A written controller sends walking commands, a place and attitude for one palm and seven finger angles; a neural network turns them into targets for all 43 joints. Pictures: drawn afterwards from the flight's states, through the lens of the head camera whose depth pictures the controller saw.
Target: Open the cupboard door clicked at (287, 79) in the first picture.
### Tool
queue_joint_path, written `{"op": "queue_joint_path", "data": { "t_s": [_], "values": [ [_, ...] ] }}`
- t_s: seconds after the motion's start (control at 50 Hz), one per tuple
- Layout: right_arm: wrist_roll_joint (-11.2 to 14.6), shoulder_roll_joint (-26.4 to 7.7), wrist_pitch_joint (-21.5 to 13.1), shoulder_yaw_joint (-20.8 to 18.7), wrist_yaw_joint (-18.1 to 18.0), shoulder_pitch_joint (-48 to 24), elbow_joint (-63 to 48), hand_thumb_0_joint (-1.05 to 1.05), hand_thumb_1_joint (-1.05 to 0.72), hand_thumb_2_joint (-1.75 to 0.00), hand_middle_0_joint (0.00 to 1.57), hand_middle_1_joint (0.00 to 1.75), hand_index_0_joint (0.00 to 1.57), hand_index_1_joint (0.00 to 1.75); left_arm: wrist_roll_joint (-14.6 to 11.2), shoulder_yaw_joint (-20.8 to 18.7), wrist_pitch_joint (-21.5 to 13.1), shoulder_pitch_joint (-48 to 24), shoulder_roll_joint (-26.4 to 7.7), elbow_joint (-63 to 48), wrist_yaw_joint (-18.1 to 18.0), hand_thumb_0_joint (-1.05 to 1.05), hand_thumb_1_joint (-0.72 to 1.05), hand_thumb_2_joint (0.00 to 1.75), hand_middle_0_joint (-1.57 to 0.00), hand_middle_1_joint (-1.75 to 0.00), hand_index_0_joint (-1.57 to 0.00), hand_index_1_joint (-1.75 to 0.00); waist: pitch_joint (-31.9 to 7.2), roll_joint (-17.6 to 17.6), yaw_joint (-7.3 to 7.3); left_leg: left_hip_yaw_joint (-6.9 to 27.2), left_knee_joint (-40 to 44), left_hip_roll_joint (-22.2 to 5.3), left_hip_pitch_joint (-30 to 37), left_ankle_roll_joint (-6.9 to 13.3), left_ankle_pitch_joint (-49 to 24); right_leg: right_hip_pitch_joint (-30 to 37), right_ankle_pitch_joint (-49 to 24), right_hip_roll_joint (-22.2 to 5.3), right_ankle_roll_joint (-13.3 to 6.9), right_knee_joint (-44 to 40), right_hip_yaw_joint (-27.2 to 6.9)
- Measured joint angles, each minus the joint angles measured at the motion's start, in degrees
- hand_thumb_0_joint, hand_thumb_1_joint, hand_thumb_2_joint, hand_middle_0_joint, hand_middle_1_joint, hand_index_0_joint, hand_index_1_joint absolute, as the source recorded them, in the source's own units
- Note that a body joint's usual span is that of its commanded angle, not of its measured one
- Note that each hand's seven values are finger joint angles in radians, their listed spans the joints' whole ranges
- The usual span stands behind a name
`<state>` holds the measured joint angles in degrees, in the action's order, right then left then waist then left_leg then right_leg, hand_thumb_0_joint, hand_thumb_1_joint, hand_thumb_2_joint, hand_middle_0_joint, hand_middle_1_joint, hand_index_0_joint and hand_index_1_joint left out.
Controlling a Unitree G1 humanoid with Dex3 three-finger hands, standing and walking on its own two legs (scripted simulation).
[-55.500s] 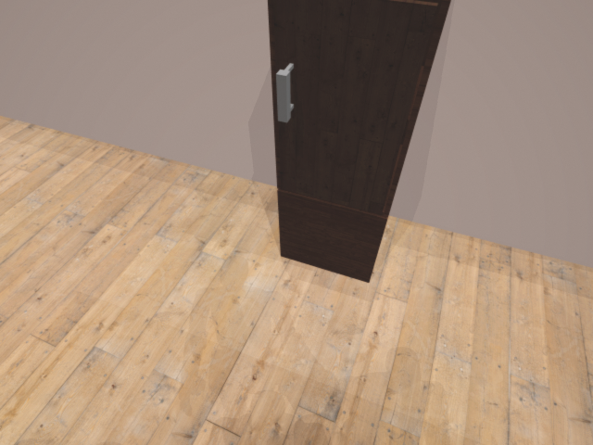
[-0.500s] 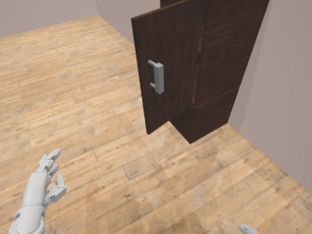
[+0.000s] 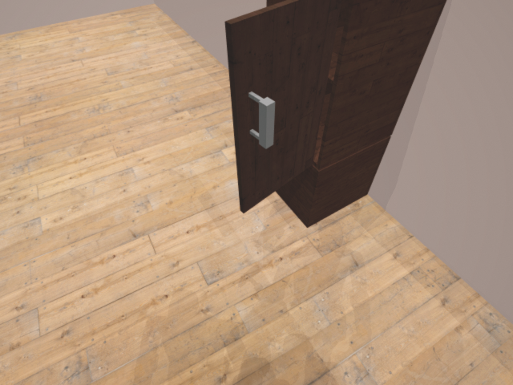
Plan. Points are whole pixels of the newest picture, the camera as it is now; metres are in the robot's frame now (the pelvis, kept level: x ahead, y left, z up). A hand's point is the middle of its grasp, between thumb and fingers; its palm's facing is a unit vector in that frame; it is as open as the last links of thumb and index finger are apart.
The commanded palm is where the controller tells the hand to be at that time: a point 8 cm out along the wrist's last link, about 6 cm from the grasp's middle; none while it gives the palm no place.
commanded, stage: let the arm hang, fingers relaxed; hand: left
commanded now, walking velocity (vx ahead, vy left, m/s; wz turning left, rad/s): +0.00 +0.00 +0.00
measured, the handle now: (259, 119) +0.68 +0.04 +0.02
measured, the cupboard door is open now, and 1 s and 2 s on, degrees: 100 100 100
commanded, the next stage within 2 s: look to check the result in 0.48 s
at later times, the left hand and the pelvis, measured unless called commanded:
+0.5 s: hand out of the picture +0.03 +0.18 -0.17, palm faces +0.00 -0.98 -0.21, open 7.3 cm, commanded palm none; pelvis +0.01 +0.00 +0.00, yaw -1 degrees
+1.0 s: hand out of the picture +0.04 +0.20 -0.17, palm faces +0.00 -0.97 -0.26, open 7.4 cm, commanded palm none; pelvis +0.02 -0.01 +0.00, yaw -1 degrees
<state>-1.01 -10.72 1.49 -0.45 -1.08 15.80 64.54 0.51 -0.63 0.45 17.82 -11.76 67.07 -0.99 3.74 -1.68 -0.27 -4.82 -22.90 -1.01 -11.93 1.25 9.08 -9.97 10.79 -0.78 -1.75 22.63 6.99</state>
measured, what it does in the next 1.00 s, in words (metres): stands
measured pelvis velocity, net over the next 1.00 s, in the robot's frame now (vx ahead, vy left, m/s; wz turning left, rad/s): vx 0.02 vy -0.01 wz -0.01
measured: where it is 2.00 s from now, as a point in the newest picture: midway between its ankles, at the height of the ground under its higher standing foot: outside the picture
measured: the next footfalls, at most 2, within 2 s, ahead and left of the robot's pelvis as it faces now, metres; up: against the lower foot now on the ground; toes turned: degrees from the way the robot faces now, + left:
none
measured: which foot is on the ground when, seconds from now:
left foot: down 0.00-1.00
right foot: down 0.00-1.00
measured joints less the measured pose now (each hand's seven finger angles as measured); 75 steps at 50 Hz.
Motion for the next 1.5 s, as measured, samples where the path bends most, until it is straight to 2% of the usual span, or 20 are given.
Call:
{"op": "queue_joint_path", "data": {
  "t_s": [0.3,0.5,0.9,1.26,1.5],
  "values": [
    [-0.02,2.24,-0.78,0.2,-0.16,0.2,1.78,0.0,-0.91,-0.9,0.2,0.29,0.2,0.29,-0.1,0.38,-0.99,-5.23,2.61,-1.08,-0.49,0.01,0.91,0.9,-0.2,-0.3,-0.2,-0.3,-0.91,0.61,1.18,-0.86,0.91,0.69,1.31,0.36,0.15,0.28,0.74,-0.71,0.54,0.78,-0.89],
    [0.09,2.87,-1.18,0.09,-0.23,-0.79,1.56,0.0,-0.91,-0.9,0.2,0.29,0.2,0.29,-0.06,0.2,-1.22,-5.25,2.77,-1.26,-0.64,0.01,0.92,0.9,-0.2,-0.3,-0.2,-0.3,-0.59,0.57,1.16,-0.98,1.3,0.64,1.97,0.26,0.46,0.91,0.97,-0.61,0.58,0.34,-1.03],
    [0.26,-0.94,-1.24,-0.31,-0.23,-3.85,1.67,0.0,-0.91,-0.9,0.2,0.29,0.2,0.29,-0.03,0.13,-1.5,-4.78,0.88,0.0,-0.28,0.01,0.91,0.9,-0.2,-0.3,-0.2,-0.3,0.32,0.47,0.51,-0.68,2.64,0.21,3.53,-0.34,0.62,2.71,1.05,0.0,0.14,-1.44,-0.78],
    [0.21,-4.1,-1.36,-0.11,0.27,-6.86,1.24,0.0,-0.91,-0.9,0.2,0.3,0.2,0.29,-0.02,-0.02,-2.12,-9.19,-2.34,-1.05,0.12,0.01,0.91,0.9,-0.2,-0.3,-0.2,-0.3,-0.24,0.01,0.84,-0.33,4.66,-0.46,5.09,-1.31,0.2,4.39,0.73,0.91,-0.63,-3.66,-0.48],
    [0.22,-5.21,-1.3,-0.01,0.32,-7.38,1.26,0.0,-0.91,-0.9,0.2,0.3,0.2,0.3,-0.06,-0.04,-2.23,-10.21,-3.29,-1.33,0.14,0.01,0.91,0.9,-0.2,-0.3,-0.2,-0.3,-0.28,-0.11,0.96,-0.22,5.64,-0.98,6.01,-1.99,0.16,5.31,0.79,1.54,-1.17,-4.68,-0.4]
  ]
}}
